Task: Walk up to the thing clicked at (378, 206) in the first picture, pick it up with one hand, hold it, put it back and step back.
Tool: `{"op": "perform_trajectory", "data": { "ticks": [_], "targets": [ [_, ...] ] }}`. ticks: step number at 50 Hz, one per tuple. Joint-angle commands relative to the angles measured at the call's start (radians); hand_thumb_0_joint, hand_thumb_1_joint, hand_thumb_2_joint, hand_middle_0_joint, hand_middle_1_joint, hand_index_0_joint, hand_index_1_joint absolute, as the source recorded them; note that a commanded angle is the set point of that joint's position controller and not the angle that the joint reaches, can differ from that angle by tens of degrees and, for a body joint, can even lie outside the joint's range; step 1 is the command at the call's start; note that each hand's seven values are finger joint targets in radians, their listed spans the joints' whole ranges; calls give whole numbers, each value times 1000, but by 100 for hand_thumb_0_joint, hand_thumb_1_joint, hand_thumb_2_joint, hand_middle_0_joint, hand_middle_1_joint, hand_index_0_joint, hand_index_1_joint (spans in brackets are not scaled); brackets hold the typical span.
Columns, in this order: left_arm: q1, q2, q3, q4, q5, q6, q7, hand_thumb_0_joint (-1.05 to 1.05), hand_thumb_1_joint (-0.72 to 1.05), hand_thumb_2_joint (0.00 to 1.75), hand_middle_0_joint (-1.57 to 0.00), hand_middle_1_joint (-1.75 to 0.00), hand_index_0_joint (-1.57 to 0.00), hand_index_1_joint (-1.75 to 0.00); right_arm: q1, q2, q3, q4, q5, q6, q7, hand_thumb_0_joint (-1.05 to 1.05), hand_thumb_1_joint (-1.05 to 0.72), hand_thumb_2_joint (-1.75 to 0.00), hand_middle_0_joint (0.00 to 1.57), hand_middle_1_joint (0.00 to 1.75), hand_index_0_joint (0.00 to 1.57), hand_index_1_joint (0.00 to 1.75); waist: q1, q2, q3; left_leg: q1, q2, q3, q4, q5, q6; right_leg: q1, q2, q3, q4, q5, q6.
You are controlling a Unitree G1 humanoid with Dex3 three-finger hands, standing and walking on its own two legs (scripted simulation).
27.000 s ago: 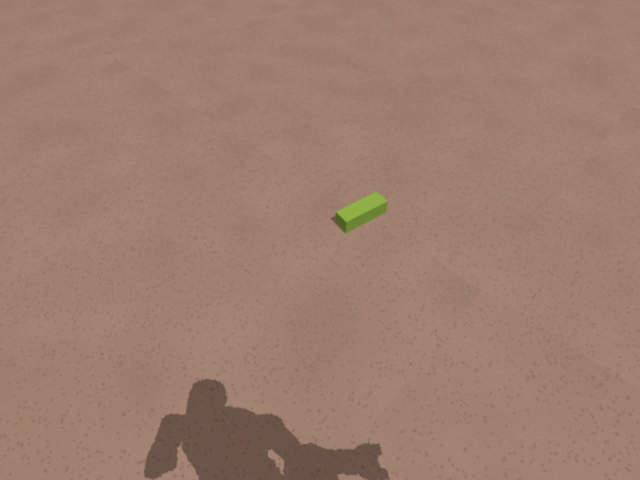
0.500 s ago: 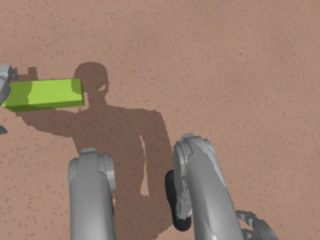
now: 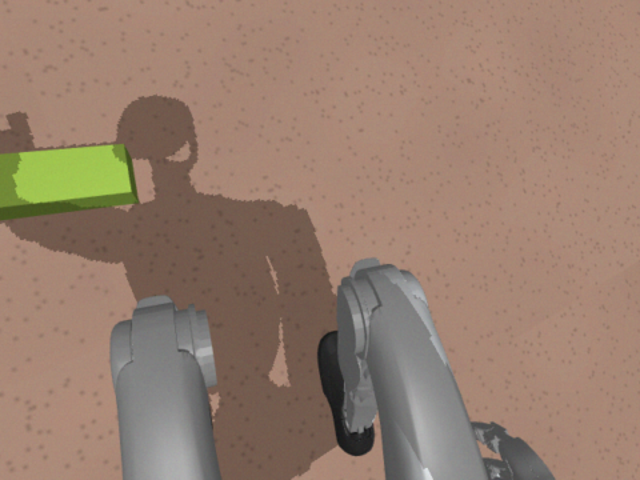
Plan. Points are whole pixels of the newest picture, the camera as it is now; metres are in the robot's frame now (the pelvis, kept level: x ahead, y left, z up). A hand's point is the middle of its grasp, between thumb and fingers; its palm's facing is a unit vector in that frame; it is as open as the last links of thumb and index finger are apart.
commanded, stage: rise first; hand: left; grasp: from above
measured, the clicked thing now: (51, 183) +0.50 +0.31 -0.30
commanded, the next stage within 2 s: approach in 1.54 s
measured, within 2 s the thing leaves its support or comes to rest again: neither
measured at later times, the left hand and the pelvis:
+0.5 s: hand out of the picture +0.45 +0.35 -0.18, palm faces -0.44 -0.08 -0.89, open 14.2 cm; pelvis +0.00 +0.01 -0.01, yaw -1 degrees
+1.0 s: hand out of the picture +0.46 +0.35 -0.19, palm faces -0.44 -0.08 -0.89, open 14.2 cm; pelvis -0.01 +0.01 -0.01, yaw -2 degrees
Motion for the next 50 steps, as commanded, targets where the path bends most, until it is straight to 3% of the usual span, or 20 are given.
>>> {"op": "perform_trajectory", "data": {
  "ticks": [1,2,4,13,15,20,23,29,33,39,41,44,50],
  "targets": [
    [-234,319,51,-135,-28,-7,32,0,-55,101,-6,-102,-6,-102,223,-261,-71,-7,-3,6,-10,0,-91,-90,20,30,20,30,15,326,-719,572,7,97,-253,295,45,330,20,-95,-195,256,-90],
    [-229,318,51,-134,-31,-7,32,0,-61,109,-6,-98,-3,-102,221,-260,-70,-7,0,8,-10,0,-91,-90,20,30,20,30,18,331,-714,574,8,99,-252,295,45,325,22,-94,-199,254,-90],
    [-270,316,41,-163,-35,-15,37,0,-56,102,-6,-102,-6,-102,210,-264,-72,-9,-1,9,-10,0,-91,-90,20,30,20,30,6,348,-716,559,9,100,-244,285,45,320,23,-94,-191,257,-90],
    [-300,313,28,-121,-16,-13,63,0,-56,102,-6,-102,-6,-103,206,-268,-63,-8,2,5,-9,0,-91,-90,20,30,20,30,-11,356,-678,538,10,88,-252,221,42,272,27,-110,-180,209,-93],
    [-307,287,6,-103,-14,-10,65,0,-57,103,-6,-102,-5,-103,204,-266,-62,-4,7,2,-10,0,-91,-90,20,30,20,30,-18,354,-664,536,12,86,-251,215,42,257,27,-111,-179,206,-92],
    [-310,298,4,-93,-2,5,68,0,-57,103,-6,-103,-5,-103,215,-271,-57,-3,7,-3,-7,0,-91,-90,20,30,20,30,-19,376,-675,564,10,81,-252,258,39,260,23,-113,-170,237,-90],
    [-331,293,-5,-97,-4,12,66,0,-58,104,-6,-103,-5,-104,217,-274,-54,-5,8,-6,-4,0,-91,-90,20,30,20,30,-34,399,-674,573,13,70,-258,259,36,248,23,-120,-161,237,-89],
    [-332,312,0,-80,-6,13,66,0,-57,103,-6,-103,-6,-104,214,-275,-41,-9,9,-10,-4,0,-91,-90,20,30,20,30,-30,384,-662,540,10,78,-252,225,41,259,25,-117,-170,217,-89],
    [-331,312,-6,-55,-1,13,70,0,-58,104,-6,-103,-5,-104,212,-279,-37,-14,9,-12,-3,0,-91,-90,20,30,20,30,-42,386,-644,528,10,71,-245,220,40,246,24,-121,-162,217,-89],
    [-328,331,1,-42,-3,17,78,0,-57,103,-6,-103,-6,-104,226,-282,-27,-11,10,-17,-2,0,-91,-90,20,30,20,30,-44,386,-655,540,11,76,-234,254,39,264,26,-120,-160,245,-90],
    [-347,328,-7,-44,3,14,78,0,-58,104,-6,-102,-5,-103,227,-285,-23,-12,6,-18,-2,0,-91,-90,20,30,20,30,-59,406,-641,530,10,76,-235,250,38,262,27,-122,-160,244,-89],
    [-341,354,5,-37,4,15,80,0,-58,105,-6,-102,-5,-103,218,-287,-21,-18,9,-19,-2,0,-90,-90,20,30,20,30,-48,413,-644,527,12,74,-242,224,37,255,29,-124,-159,222,-92],
    [-330,333,-3,-52,-3,20,74,0,-58,105,-6,-103,-5,-104,226,-285,-20,-19,4,-26,1,0,-91,-90,20,30,20,30,-55,405,-635,527,14,78,-235,236,38,269,28,-124,-163,235,-90]
  ]
}}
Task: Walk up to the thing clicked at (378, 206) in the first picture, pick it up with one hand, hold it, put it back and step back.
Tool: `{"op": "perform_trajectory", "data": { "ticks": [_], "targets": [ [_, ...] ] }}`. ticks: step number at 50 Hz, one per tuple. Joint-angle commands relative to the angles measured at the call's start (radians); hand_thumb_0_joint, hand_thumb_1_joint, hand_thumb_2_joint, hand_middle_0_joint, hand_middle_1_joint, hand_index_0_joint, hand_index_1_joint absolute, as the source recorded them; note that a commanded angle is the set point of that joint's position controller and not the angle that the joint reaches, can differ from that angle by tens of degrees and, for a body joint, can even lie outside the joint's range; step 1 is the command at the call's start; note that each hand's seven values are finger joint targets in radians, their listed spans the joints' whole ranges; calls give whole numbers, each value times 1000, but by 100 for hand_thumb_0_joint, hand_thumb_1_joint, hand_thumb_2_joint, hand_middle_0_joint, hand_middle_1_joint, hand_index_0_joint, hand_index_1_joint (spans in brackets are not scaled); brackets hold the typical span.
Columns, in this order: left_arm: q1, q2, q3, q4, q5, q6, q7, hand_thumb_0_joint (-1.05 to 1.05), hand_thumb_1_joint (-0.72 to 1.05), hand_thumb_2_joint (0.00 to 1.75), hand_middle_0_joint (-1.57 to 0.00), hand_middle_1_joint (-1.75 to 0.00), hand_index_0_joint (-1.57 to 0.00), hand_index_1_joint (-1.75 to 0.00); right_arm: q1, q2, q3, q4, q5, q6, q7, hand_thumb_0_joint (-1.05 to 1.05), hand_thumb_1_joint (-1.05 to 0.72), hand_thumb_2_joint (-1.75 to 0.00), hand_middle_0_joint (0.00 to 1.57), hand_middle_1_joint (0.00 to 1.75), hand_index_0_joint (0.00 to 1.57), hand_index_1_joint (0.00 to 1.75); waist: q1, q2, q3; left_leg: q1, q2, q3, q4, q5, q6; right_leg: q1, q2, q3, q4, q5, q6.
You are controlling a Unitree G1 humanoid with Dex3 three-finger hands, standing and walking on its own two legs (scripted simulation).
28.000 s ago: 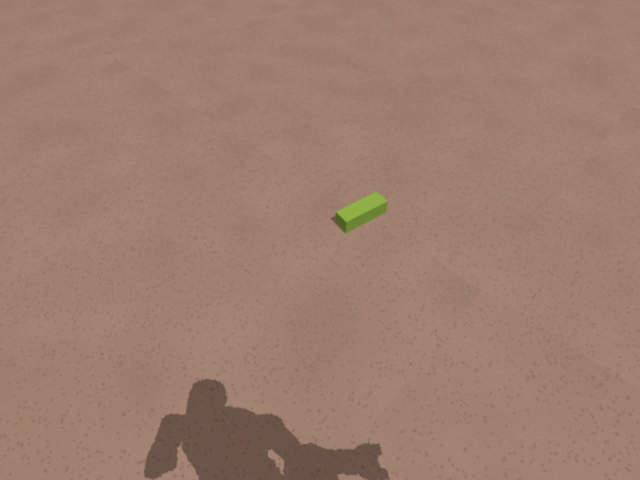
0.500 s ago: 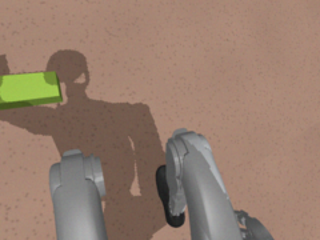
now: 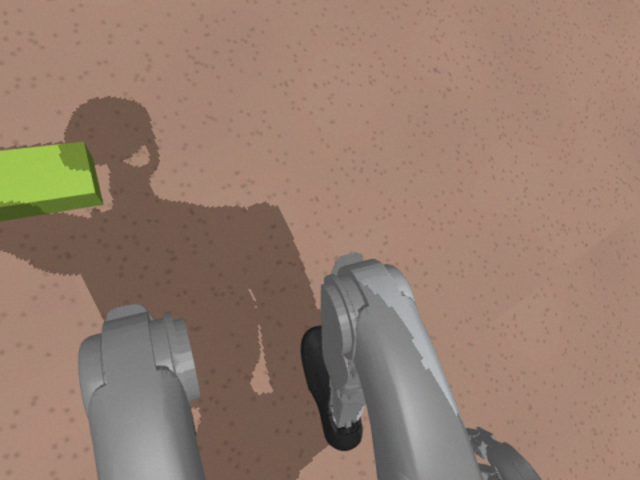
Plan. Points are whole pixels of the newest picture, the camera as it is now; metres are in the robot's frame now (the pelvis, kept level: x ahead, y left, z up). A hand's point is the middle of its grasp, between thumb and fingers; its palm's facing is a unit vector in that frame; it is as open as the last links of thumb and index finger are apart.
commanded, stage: rise first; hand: left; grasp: from above
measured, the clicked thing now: (3, 187) +0.50 +0.32 -0.29
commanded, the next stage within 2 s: approach in 0.54 s
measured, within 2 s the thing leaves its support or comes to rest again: neither
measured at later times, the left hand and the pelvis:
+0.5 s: hand out of the picture +0.45 +0.36 -0.17, palm faces -0.44 -0.09 -0.90, open 14.2 cm; pelvis +0.00 +0.00 +0.00, yaw +0 degrees
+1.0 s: hand out of the picture +0.50 +0.30 -0.17, palm faces -0.40 -0.06 -0.92, open 14.0 cm; pelvis +0.00 +0.00 +0.00, yaw +0 degrees
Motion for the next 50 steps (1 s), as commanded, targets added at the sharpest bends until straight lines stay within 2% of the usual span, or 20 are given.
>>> {"op": "perform_trajectory", "data": {
  "ticks": [1,6,10,11,15,16,23,25,28,31,32,33,35,36,37,38,42,43,46,50],
  "targets": [
    [-276,280,15,-162,-29,1,31,0,-58,104,-6,-103,-6,-104,205,-281,-86,-2,4,-6,-13,0,-91,-90,20,30,20,30,2,414,-681,565,16,99,-274,215,27,297,24,-104,-188,213,-94],
    [-288,282,17,-150,-37,1,25,0,-58,104,-7,-102,-6,-103,209,-286,-86,-4,5,-8,-13,0,-90,-90,20,30,20,30,-4,399,-665,549,18,87,-282,186,25,275,22,-110,-186,190,-96],
    [-270,296,28,-169,-31,1,24,0,-58,105,-6,-103,-6,-104,215,-286,-84,-4,4,-7,-12,0,-90,-90,20,30,20,30,9,425,-687,578,16,93,-283,226,23,304,21,-108,-184,219,-93],
    [-270,278,14,-172,-37,1,22,0,-58,104,-6,-103,-5,-104,209,-283,-86,-7,5,-6,-11,0,-91,-90,20,30,20,30,7,429,-690,575,17,90,-287,223,21,298,20,-111,-182,216,-95],
    [-273,293,28,-186,-38,7,16,0,-57,104,-7,-103,-6,-104,215,-285,-89,-7,8,-4,-11,0,-90,-90,20,30,20,30,7,421,-694,590,19,92,-281,249,23,300,20,-106,-186,237,-94],
    [-273,284,15,-186,-38,8,14,0,-58,104,-6,-103,-6,-104,211,-282,-85,-8,10,-3,-10,0,-91,-90,20,30,20,30,7,431,-691,576,17,97,-279,250,22,308,20,-103,-187,241,-97],
    [-277,275,10,-194,-45,12,-6,0,-58,104,-6,-103,-6,-104,212,-287,-91,-16,12,1,-10,0,-90,-90,20,30,20,30,2,426,-676,582,20,82,-293,232,20,279,18,-109,-188,218,-97],
    [-267,270,13,-197,-45,12,-12,0,-58,104,-6,-103,-6,-104,214,-287,-91,-18,14,5,-10,0,-90,-90,20,30,20,30,10,437,-675,588,16,83,-303,235,19,283,13,-107,-187,220,-94],
    [-279,249,-12,-200,-44,7,-23,0,-59,105,-6,-103,-5,-104,215,-281,-87,-19,14,8,-9,0,-90,-90,20,30,20,30,0,420,-683,573,17,88,-301,214,23,298,19,-108,-200,209,-95],
    [-272,248,-11,-190,-47,5,-29,0,-58,105,-6,-104,-5,-105,223,-287,-87,-22,14,10,-9,0,-91,-90,20,30,20,30,-3,390,-672,570,16,82,-294,231,23,294,18,-110,-197,220,-97],
    [-298,266,0,-225,-49,-2,-26,0,-61,113,-7,-99,-3,-103,219,-287,-86,-23,15,12,-10,0,-91,-90,20,30,20,30,5,415,-704,586,15,83,-299,232,22,301,17,-108,-196,220,-95],
    [-288,265,-3,-210,-45,-2,-24,0,-57,105,-6,-107,-6,-107,215,-285,-86,-23,15,13,-10,0,-90,-90,20,30,20,30,8,437,-706,588,16,84,-302,229,21,298,18,-109,-192,219,-96],
    [-284,220,-22,-195,-48,-1,-20,0,-56,102,-6,-108,-7,-107,217,-285,-88,-23,13,10,-10,0,-90,-90,20,30,20,30,-7,407,-650,568,16,79,-304,201,20,270,16,-113,-200,196,-98],
    [-313,196,-46,-207,-42,-5,-21,0,-57,104,-7,-107,-6,-107,224,-275,-84,-20,14,9,-9,0,-91,-90,20,30,20,30,-24,408,-662,564,16,86,-305,189,23,284,21,-111,-207,196,-98],
    [-342,189,-48,-225,-43,-10,-17,0,-57,103,-6,-107,-6,-107,226,-282,-90,-18,14,8,-12,0,-90,-90,20,30,20,30,-27,402,-669,565,16,84,-304,178,23,270,20,-111,-210,189,-98],
    [-363,169,-67,-204,-38,-9,-15,0,-56,102,-6,-108,-6,-108,226,-282,-89,-15,13,6,-13,0,-91,-90,20,30,20,30,-47,407,-637,557,19,82,-299,169,22,250,19,-113,-209,181,-98],
    [-489,110,-112,-234,-34,-6,14,0,-56,103,-6,-108,-7,-107,250,-284,-86,-3,8,-2,-16,0,-90,-90,20,30,20,30,-77,459,-678,608,24,68,-312,185,14,230,18,-122,-197,203,-95],
    [-479,85,-128,-182,-25,5,24,0,-57,103,-6,-107,-6,-107,253,-285,-83,3,8,-4,-17,0,-90,-90,20,30,20,30,-91,465,-662,613,24,65,-311,195,12,222,17,-126,-191,214,-94],
    [-508,106,-131,-98,0,34,57,0,-57,103,-6,-107,-6,-107,261,-291,-70,1,3,-10,-24,0,-90,-90,20,30,20,30,-105,443,-651,581,20,81,-292,198,17,234,24,-124,-200,226,-98],
    [-486,167,-94,26,31,100,101,0,-58,104,-7,-106,-6,-107,258,-292,-48,-15,-2,-22,-25,0,-90,-90,20,30,20,30,-88,455,-616,531,15,104,-291,214,20,248,21,-112,-199,240,-102]
  ]
}}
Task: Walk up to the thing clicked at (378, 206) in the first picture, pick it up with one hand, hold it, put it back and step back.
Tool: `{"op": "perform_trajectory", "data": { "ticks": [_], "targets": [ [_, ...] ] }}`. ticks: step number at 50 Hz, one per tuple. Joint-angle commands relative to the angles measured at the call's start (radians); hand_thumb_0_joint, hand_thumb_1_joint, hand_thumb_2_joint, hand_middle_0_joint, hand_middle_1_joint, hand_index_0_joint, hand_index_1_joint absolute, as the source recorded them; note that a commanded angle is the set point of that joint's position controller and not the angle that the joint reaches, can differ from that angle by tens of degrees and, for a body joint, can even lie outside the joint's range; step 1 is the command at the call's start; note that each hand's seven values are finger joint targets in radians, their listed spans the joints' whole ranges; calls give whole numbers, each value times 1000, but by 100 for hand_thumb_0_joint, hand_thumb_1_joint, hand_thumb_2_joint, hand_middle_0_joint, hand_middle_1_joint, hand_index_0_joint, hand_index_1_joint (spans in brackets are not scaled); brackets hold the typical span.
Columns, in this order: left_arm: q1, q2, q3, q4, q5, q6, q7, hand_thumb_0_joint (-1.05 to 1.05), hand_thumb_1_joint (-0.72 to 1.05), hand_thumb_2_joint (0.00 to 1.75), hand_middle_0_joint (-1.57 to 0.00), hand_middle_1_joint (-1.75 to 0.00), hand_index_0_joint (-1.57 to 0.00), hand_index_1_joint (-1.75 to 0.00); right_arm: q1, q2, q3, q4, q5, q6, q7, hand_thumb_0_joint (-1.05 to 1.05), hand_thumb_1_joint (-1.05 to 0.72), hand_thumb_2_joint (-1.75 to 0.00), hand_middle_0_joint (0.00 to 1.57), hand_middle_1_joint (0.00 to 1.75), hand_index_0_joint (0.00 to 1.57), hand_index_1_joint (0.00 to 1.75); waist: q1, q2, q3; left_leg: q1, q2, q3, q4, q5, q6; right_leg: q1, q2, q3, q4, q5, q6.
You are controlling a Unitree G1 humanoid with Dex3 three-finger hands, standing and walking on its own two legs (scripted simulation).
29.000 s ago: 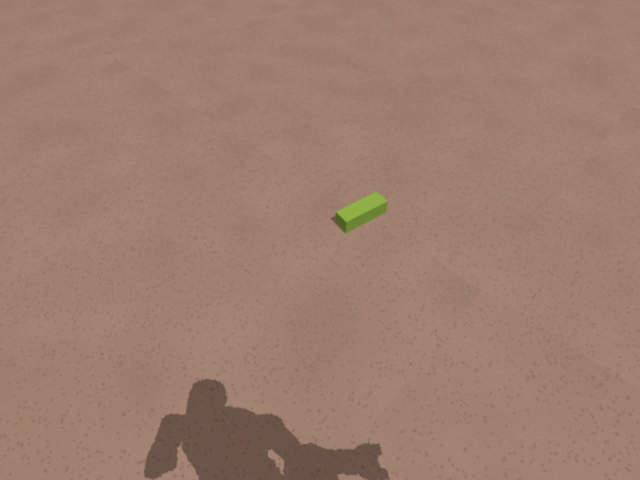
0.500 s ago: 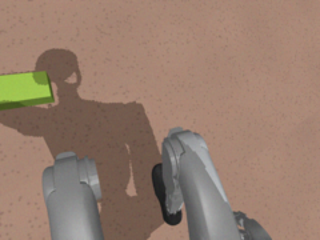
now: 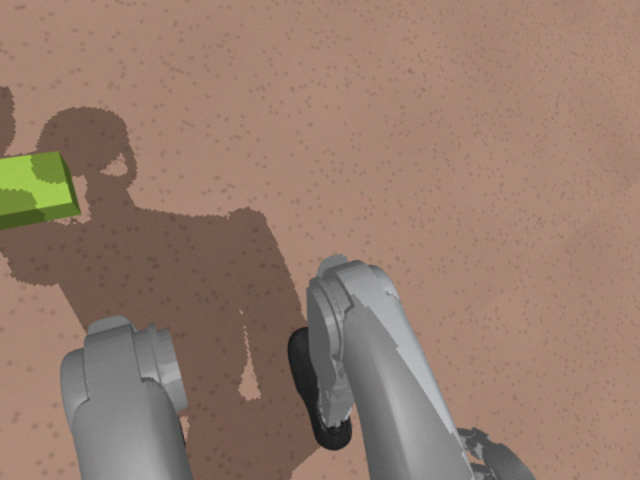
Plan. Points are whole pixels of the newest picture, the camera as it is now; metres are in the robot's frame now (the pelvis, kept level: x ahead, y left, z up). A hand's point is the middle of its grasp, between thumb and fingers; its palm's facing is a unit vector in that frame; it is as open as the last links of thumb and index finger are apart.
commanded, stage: approach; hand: left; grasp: from above
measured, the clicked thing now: out of the picture +0.50 +0.32 -0.29
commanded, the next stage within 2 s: close in in 0.36 s
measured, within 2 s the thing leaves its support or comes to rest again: neither
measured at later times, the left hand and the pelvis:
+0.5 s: hand out of the picture +0.48 +0.36 -0.17, palm faces -0.49 -0.08 -0.87, open 14.2 cm; pelvis +0.00 +0.00 +0.00, yaw +0 degrees
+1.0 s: hand out of the picture +0.48 +0.32 -0.22, palm faces -0.45 -0.07 -0.89, open 14.1 cm; pelvis -0.01 +0.01 -0.01, yaw -2 degrees
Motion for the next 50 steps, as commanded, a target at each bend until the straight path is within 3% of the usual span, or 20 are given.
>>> {"op": "perform_trajectory", "data": {
  "ticks": [1,6,10,12,17,20,21,23,24,27,30,32,35,36,37,39,41,43,46,50],
  "targets": [
    [-311,234,42,-30,10,67,77,0,-58,104,-7,-106,-7,-107,246,-292,-63,-5,-2,-7,-14,0,-90,-90,20,30,20,30,-33,454,-601,548,16,101,-278,200,20,267,26,-113,-178,224,-94],
    [-254,329,95,-78,-26,143,82,0,-57,103,-7,-105,-7,-105,208,-302,-45,-49,18,-17,-13,0,-90,-90,20,30,20,30,16,458,-714,560,16,119,-263,243,32,364,31,-96,-169,263,-93],
    [-210,411,140,-160,-92,163,46,0,-59,104,-7,-102,-6,-103,179,-302,-40,-71,38,-17,-17,0,-90,-90,20,30,20,30,46,405,-742,473,18,130,-247,205,49,436,33,-76,-177,237,-83],
    [-208,425,142,-199,-109,157,8,0,-59,103,-6,-103,-6,-104,187,-307,-43,-63,40,-19,-22,0,-90,-90,20,30,20,30,36,381,-709,434,20,133,-229,182,52,439,34,-70,-189,213,-83],
    [-194,379,123,-267,-154,103,-104,0,-61,105,-6,-104,-5,-105,224,-313,-60,-49,28,-11,-32,0,-90,-90,20,30,20,30,2,344,-639,407,18,121,-218,133,41,423,32,-80,-225,139,-92],
    [-226,272,60,-314,-155,53,-175,0,-61,105,-7,-106,-6,-107,262,-312,-75,-29,19,3,-31,0,-91,-90,20,30,20,30,-29,376,-624,472,21,100,-230,157,22,372,28,-102,-227,141,-102],
    [-232,207,21,-330,-161,36,-194,0,-61,107,-7,-107,-6,-108,274,-317,-83,-21,19,8,-33,0,-91,-90,20,30,20,30,-44,375,-611,503,23,90,-232,166,17,343,27,-112,-230,148,-103],
    [-233,182,-7,-353,-160,3,-213,0,-57,111,-9,-111,-8,-112,288,-328,-90,-23,16,17,-32,0,-91,-90,20,30,20,30,-59,372,-635,550,29,74,-235,200,14,357,26,-127,-227,183,-95],
    [-238,192,-8,-353,-162,-10,-213,0,-57,107,-8,-109,-8,-109,292,-327,-93,-16,15,23,-34,0,-91,-90,20,30,20,30,-47,362,-642,568,30,71,-234,208,12,353,25,-126,-226,190,-95],
    [-226,186,-16,-322,-145,-41,-179,0,-55,103,-7,-108,-8,-107,272,-330,-80,-22,9,41,-32,0,-90,-90,20,30,20,30,-32,397,-611,600,25,53,-239,261,0,312,20,-140,-202,215,-101],
    [-233,294,45,-329,-88,-59,-113,0,-56,102,-7,-105,-8,-105,242,-332,-70,-33,9,55,-26,0,-90,-90,20,30,20,30,17,499,-658,682,27,46,-261,333,-10,295,20,-144,-166,256,-104],
    [-233,323,84,-312,-58,-60,-59,0,-54,101,-7,-104,-7,-104,215,-333,-66,-47,4,59,-22,0,-90,-90,20,30,20,30,21,518,-663,687,26,47,-261,355,-10,288,20,-143,-150,277,-106],
    [-256,312,92,-229,-14,-53,9,0,-58,105,-6,-97,-4,-100,196,-329,-62,-47,-7,53,-9,0,-89,-90,20,30,20,30,-14,551,-618,712,31,36,-271,363,-13,236,17,-149,-130,286,-101],
    [-267,294,69,-188,0,-49,24,0,-59,105,-6,-97,-4,-99,191,-313,-52,-47,-7,47,-4,0,-89,-90,20,30,20,30,-33,541,-601,690,35,46,-268,332,-4,238,24,-146,-133,275,-96],
    [-293,306,79,-178,5,-48,47,0,-58,105,-6,-98,-4,-100,185,-323,-49,-52,-10,45,-3,0,-89,-90,20,30,20,30,-41,524,-599,653,33,47,-273,303,-1,247,20,-147,-141,266,-92],
    [-283,285,57,-79,20,-32,80,0,-57,105,-7,-98,-5,-100,184,-321,-36,-53,-15,27,-2,0,-89,-90,20,30,20,30,-68,475,-549,591,29,62,-255,229,15,250,26,-143,-155,233,-89],
    [-286,293,56,-15,34,-18,109,0,-56,103,-7,-100,-5,-101,182,-334,-34,-49,-21,7,-2,0,-89,-90,20,30,20,30,-77,452,-514,555,30,53,-262,167,15,221,25,-144,-155,192,-87],
    [-281,283,43,33,32,-1,123,0,-53,101,-6,-101,-6,-102,187,-340,-25,-52,-27,-19,2,0,-89,-90,20,30,20,30,-97,427,-468,518,29,56,-256,117,22,213,29,-145,-165,156,-83],
    [-321,331,54,25,15,15,140,0,-51,98,-6,-104,-7,-103,184,-352,-15,-62,-31,-52,0,0,-89,-90,20,30,20,30,-97,420,-499,501,32,50,-252,74,26,232,32,-146,-168,127,-79],
    [-315,374,70,23,-8,29,143,0,-52,98,-6,-104,-7,-104,189,-361,0,-66,-33,-86,0,0,-90,-90,20,30,20,30,-97,435,-534,507,38,46,-224,97,25,258,36,-146,-149,148,-78]
  ]
}}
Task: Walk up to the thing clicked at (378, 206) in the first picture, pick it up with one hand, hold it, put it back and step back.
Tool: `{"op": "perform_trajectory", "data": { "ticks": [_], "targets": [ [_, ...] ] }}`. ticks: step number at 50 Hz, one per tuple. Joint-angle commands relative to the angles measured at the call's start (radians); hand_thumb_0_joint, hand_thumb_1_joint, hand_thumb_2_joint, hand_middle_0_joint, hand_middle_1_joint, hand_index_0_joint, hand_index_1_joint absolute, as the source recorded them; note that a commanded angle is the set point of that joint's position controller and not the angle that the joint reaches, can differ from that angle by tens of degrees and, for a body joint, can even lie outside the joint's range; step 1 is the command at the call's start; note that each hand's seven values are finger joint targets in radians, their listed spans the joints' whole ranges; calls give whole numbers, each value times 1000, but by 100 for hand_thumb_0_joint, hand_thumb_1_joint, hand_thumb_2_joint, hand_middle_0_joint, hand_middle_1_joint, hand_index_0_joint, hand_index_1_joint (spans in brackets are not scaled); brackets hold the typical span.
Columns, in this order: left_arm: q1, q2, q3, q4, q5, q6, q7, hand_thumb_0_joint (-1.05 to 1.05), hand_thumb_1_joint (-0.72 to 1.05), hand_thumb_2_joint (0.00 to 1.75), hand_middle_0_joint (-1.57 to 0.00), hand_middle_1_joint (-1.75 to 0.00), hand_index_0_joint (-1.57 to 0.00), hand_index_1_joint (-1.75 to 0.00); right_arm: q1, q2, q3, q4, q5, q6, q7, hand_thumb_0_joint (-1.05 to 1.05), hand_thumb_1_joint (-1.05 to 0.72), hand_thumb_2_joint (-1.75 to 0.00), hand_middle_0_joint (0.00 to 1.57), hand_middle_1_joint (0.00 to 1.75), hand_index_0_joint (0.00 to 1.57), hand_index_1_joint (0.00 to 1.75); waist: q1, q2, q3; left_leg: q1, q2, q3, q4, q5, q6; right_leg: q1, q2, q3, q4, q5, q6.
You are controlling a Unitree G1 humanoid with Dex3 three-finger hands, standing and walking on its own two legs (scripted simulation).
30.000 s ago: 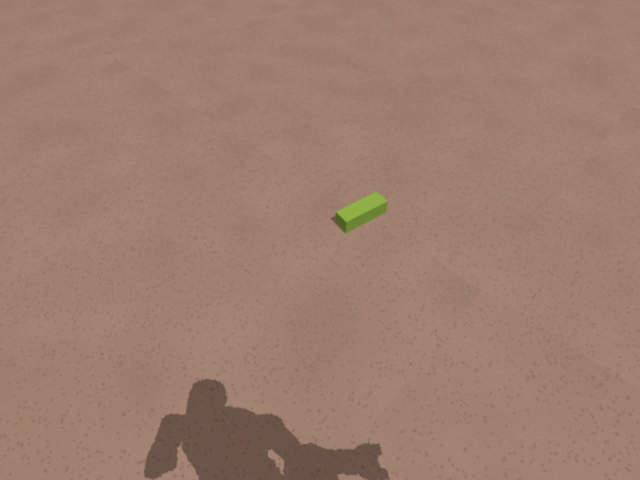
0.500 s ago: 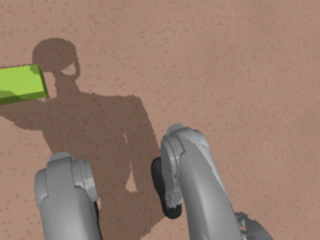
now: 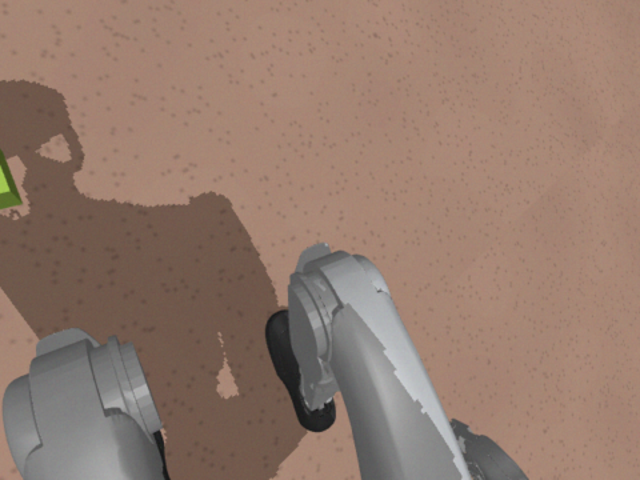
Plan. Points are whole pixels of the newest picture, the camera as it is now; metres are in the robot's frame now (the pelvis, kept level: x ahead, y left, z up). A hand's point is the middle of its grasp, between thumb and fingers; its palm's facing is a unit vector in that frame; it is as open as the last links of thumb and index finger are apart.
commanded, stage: rest palm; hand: left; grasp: from above
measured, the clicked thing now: out of the picture +0.50 +0.33 -0.28
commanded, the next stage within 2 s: close in 0.46 s
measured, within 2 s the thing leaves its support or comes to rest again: neither
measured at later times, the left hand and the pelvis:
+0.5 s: hand out of the picture +0.47 +0.34 -0.24, palm faces -0.46 -0.15 -0.87, open 14.2 cm; pelvis +0.01 +0.00 +0.00, yaw -2 degrees
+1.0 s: hand out of the picture +0.48 +0.32 -0.25, palm faces -0.42 -0.11 -0.90, open 12.6 cm; pelvis +0.01 +0.00 -0.01, yaw -3 degrees
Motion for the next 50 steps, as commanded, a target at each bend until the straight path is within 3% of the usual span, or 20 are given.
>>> {"op": "perform_trajectory", "data": {
  "ticks": [1,5,6,9,10,11,13,17,21,23,24,25,26,28,31,32,36,42,45,50],
  "targets": [
    [-302,257,31,-151,-40,8,45,0,-54,99,-6,-103,-6,-103,186,-335,-84,-13,1,-41,-14,0,-90,-90,20,30,20,30,-40,478,-644,547,29,66,-259,97,6,296,23,-129,-166,134,-82],
    [-262,327,86,-172,-47,18,31,0,-55,101,-6,-101,-5,-102,220,-349,-74,-3,-8,-52,-9,0,-90,-90,20,30,20,30,-38,492,-641,546,31,75,-228,173,2,342,28,-131,-161,180,-86],
    [-235,332,91,-173,-54,20,29,0,-56,101,-6,-101,-5,-102,213,-344,-70,-2,-8,-50,-9,0,-90,-90,20,30,20,30,-22,502,-665,558,33,74,-233,198,-2,369,32,-133,-159,199,-88],
    [-175,279,57,-176,-74,24,13,0,-57,101,-6,-100,-5,-101,210,-344,-69,4,-8,-52,-4,0,-90,-90,20,30,20,30,-11,538,-652,589,34,65,-231,257,-18,362,32,-147,-148,238,-97],
    [-147,338,101,-179,-66,27,10,0,-56,101,-6,-100,-5,-101,219,-358,-75,-4,-11,-51,-1,0,-90,-90,20,30,20,30,-9,538,-653,607,37,61,-223,276,-18,367,33,-149,-141,245,-96],
    [-133,356,112,-194,-66,29,0,0,-56,101,-6,-100,-5,-101,227,-362,-76,-10,-9,-48,0,0,-90,-90,20,30,20,30,-2,541,-653,591,35,67,-220,284,-17,380,34,-146,-144,248,-96],
    [-116,352,120,-225,-80,30,-7,0,-57,104,-7,-99,-5,-101,229,-357,-79,-9,-7,-38,3,0,-90,-90,20,30,20,30,14,543,-690,596,36,68,-228,306,-16,424,35,-144,-146,267,-96],
    [-141,292,81,-266,-99,13,-17,0,-58,102,-6,-98,-4,-100,218,-356,-74,-17,-8,-36,8,0,-90,-90,20,30,20,30,-17,535,-659,585,40,64,-206,308,-11,421,37,-147,-155,280,-93],
    [-139,334,117,-243,-90,-17,-15,0,-59,107,-7,-97,-4,-100,234,-365,-70,4,-16,-27,6,0,-90,-90,20,30,20,30,-29,487,-615,551,42,53,-191,278,-10,413,36,-156,-163,252,-95],
    [-164,300,90,-242,-85,-38,-9,0,-56,108,-8,-100,-5,-103,217,-365,-74,1,-23,-23,6,0,-89,-90,20,30,20,30,-41,493,-597,544,41,54,-202,223,-9,405,39,-159,-173,216,-93],
    [-181,254,53,-234,-88,-45,-6,0,-57,109,-8,-101,-5,-104,190,-366,-72,-12,-22,-26,7,0,-90,-90,20,30,20,30,-44,494,-574,555,42,46,-211,204,-16,366,38,-167,-172,192,-99],
    [-182,278,63,-222,-80,-52,1,0,-56,107,-7,-102,-5,-104,196,-363,-70,6,-24,-29,8,0,-90,-90,20,30,20,30,-46,509,-559,553,43,46,-214,171,-14,355,41,-169,-168,171,-96],
    [-198,246,33,-225,-74,-56,0,0,-56,106,-7,-102,-5,-104,183,-368,-71,-10,-26,-35,10,0,-90,-90,20,30,20,30,-57,505,-548,562,43,45,-215,169,-15,338,40,-172,-169,171,-93],
    [-189,283,45,-207,-60,-65,16,0,-52,110,-9,-105,-7,-107,188,-371,-71,8,-25,-32,11,0,-89,-90,20,30,20,30,-48,514,-564,584,48,32,-228,180,-20,339,41,-181,-154,180,-88],
    [-203,233,1,-189,-44,-67,36,0,-37,107,-14,-112,-15,-111,170,-366,-69,5,-28,-42,20,0,-89,-90,20,30,20,30,-60,535,-552,618,53,21,-227,215,-26,311,39,-183,-138,206,-85],
    [-191,252,17,-159,-39,-64,50,0,-37,107,-14,-113,-15,-112,172,-345,-49,13,-30,-41,22,0,-89,-90,20,30,20,30,-55,510,-565,615,53,16,-229,217,-21,331,43,-187,-136,214,-81],
    [-207,236,0,-111,-32,-47,84,0,-33,100,-16,-110,-18,-108,151,-373,-63,6,-32,-63,33,0,-89,-90,20,30,20,30,-63,528,-512,601,56,6,-242,187,-28,266,35,-189,-119,193,-80],
    [-198,285,23,-81,-21,-8,124,0,-33,93,-15,-108,-18,-105,139,-375,-50,-6,-30,-89,41,0,-89,-90,20,30,20,30,-52,532,-522,581,54,19,-242,174,-21,294,40,-175,-120,198,-79],
    [-220,322,53,-95,-36,4,126,0,-30,94,-17,-108,-20,-105,140,-386,-46,-9,-27,-100,44,0,-89,-90,20,30,20,30,-54,522,-542,567,56,15,-229,189,-19,302,36,-173,-118,206,-77],
    [-208,337,56,-86,-70,30,103,0,-33,90,-17,-104,-19,-102,162,-384,-33,-8,-26,-110,44,0,-90,-90,20,30,20,30,-69,494,-551,524,52,36,-215,163,-3,377,43,-160,-145,202,-75]
  ]
}}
